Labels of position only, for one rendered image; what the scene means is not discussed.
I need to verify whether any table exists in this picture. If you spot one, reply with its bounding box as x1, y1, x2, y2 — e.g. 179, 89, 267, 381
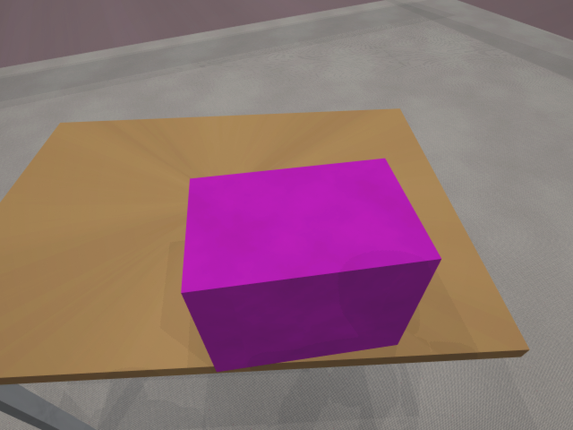
0, 108, 530, 430

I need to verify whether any carton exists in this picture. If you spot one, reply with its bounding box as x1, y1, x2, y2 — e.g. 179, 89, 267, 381
181, 159, 441, 372

